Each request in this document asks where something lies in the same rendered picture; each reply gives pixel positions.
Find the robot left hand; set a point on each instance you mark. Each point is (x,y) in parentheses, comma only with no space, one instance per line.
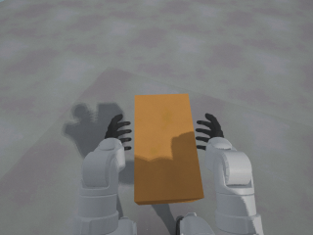
(114,126)

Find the carton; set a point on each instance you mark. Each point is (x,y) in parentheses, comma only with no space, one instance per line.
(166,162)

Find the right robot thigh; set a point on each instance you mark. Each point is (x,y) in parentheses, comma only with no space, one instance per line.
(194,225)

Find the robot right forearm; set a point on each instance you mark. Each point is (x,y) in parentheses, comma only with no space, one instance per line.
(233,183)

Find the robot right hand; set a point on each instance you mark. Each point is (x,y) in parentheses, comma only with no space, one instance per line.
(215,130)

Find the robot left forearm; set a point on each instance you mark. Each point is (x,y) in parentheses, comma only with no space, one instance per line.
(97,214)

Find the robot thigh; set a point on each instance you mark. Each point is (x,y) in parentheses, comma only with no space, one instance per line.
(125,227)
(194,225)

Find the left robot thigh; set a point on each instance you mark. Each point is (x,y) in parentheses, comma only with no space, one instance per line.
(125,227)

